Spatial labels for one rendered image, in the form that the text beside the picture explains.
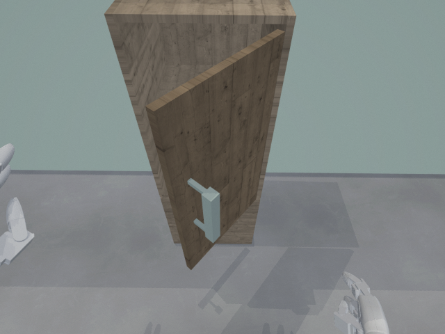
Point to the right robot hand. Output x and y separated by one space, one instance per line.
367 311

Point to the handle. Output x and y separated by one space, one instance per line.
211 211

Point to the left robot hand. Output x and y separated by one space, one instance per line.
14 241

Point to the cupboard door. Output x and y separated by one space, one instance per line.
213 129

